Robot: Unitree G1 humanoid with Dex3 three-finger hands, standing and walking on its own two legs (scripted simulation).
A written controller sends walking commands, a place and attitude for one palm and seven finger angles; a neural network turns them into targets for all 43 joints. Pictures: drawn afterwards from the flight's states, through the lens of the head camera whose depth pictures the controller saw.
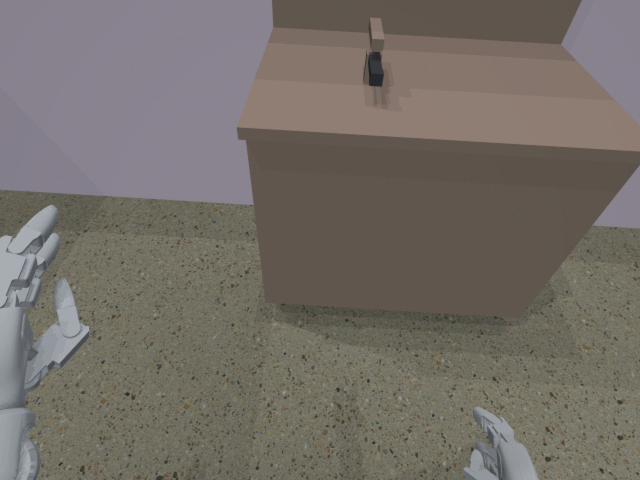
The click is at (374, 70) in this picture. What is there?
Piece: tap's lever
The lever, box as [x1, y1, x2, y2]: [369, 69, 383, 86]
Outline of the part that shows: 371,69 369,85 381,86 383,76 382,69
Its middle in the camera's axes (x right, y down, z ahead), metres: +0.12 -0.36 +0.86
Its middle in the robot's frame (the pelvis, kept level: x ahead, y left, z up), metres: +0.90 -0.06 +0.09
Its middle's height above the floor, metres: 0.87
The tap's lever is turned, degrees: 0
